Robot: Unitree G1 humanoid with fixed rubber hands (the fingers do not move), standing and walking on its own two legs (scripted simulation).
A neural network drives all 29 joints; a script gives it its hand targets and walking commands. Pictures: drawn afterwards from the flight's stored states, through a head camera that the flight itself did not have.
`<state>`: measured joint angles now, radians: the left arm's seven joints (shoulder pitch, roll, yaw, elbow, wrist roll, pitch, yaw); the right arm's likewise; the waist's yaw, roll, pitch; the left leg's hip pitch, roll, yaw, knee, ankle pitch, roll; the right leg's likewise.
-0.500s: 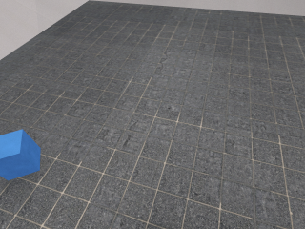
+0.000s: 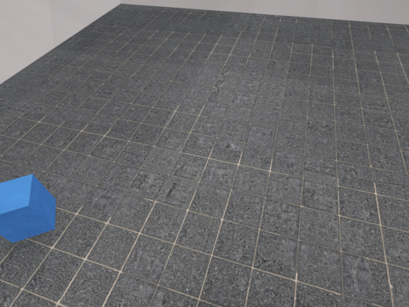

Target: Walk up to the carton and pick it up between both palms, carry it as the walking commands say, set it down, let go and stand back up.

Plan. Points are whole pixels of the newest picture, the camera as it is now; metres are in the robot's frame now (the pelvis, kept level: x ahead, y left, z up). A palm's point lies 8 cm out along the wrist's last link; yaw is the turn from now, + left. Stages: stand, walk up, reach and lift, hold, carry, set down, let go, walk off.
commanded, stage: stand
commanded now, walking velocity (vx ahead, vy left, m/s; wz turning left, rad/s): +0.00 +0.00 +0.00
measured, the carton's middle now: (22, 208) +0.70 +1.02 -0.65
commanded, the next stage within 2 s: walk up in 0.10 s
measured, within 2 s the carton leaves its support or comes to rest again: neither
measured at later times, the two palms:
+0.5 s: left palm out of the picture -0.02 +0.30 -0.13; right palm out of the picture +0.08 -0.24 -0.12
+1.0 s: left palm out of the picture +0.13 +0.45 -0.12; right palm (236, 254) +0.28 -0.03 -0.15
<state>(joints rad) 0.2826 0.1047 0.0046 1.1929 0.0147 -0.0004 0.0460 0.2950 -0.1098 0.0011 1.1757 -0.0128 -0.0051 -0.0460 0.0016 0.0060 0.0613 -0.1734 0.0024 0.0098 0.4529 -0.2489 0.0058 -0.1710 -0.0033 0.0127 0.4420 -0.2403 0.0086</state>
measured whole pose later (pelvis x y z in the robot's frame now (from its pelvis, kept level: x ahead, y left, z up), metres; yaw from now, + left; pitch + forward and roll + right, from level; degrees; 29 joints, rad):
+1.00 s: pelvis +0.15 +0.19 -0.03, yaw +31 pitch -1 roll +0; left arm 0.30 0.24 -0.01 0.66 0.04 -0.07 0.00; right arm 0.42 -0.26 -0.01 0.82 -0.04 0.00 0.05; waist -0.04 0.00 0.01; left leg -0.28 -0.07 -0.06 0.76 -0.45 0.05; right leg -0.45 -0.03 -0.06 0.67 -0.28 -0.04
